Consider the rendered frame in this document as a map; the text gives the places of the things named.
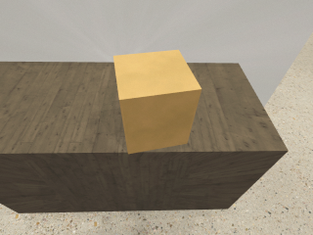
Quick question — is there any pedestal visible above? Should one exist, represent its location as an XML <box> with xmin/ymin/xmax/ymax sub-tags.
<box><xmin>0</xmin><ymin>62</ymin><xmax>288</xmax><ymax>213</ymax></box>

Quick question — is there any carton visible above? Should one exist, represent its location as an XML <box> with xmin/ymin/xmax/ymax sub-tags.
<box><xmin>113</xmin><ymin>50</ymin><xmax>201</xmax><ymax>155</ymax></box>

